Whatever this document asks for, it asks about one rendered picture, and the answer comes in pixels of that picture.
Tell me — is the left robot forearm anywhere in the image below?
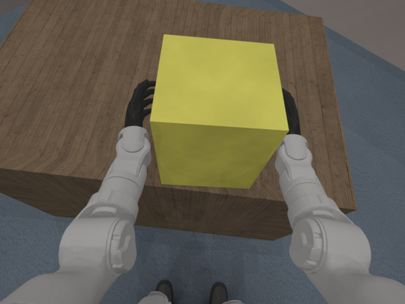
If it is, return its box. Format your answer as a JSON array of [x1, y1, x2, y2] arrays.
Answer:
[[58, 126, 151, 266]]

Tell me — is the right robot foot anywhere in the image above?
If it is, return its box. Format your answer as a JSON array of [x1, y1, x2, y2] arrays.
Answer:
[[209, 282, 228, 304]]

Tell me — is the left robot upper arm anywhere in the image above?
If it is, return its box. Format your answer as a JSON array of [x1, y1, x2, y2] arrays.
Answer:
[[0, 217, 137, 304]]

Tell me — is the right robot hand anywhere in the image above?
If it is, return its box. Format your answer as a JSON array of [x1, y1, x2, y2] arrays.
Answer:
[[282, 88, 301, 135]]

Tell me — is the right robot forearm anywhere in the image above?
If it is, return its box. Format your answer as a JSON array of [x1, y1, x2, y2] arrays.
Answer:
[[275, 134, 371, 262]]

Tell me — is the carton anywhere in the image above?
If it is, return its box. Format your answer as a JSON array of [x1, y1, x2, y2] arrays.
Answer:
[[150, 34, 289, 189]]

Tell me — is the left robot shin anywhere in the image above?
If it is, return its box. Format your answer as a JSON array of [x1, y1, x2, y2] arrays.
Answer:
[[148, 291, 168, 299]]

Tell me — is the left robot hand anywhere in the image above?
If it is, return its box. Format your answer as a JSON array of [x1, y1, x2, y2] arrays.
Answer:
[[125, 79, 156, 127]]

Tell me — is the right robot upper arm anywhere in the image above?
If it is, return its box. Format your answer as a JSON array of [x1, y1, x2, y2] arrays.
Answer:
[[289, 216, 405, 304]]

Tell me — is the pedestal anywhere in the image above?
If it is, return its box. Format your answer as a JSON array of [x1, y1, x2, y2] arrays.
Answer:
[[0, 0, 357, 241]]

